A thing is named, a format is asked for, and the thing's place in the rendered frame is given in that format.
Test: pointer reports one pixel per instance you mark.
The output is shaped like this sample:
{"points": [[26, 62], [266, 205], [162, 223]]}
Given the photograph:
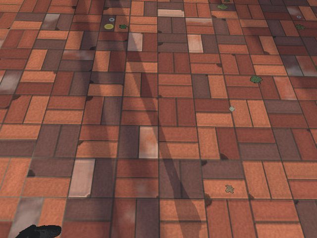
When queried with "left robot hand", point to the left robot hand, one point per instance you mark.
{"points": [[44, 231]]}

